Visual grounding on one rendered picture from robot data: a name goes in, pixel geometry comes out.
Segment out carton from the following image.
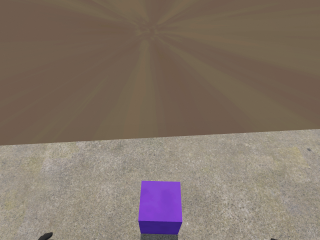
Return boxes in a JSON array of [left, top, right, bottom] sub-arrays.
[[138, 180, 183, 235]]

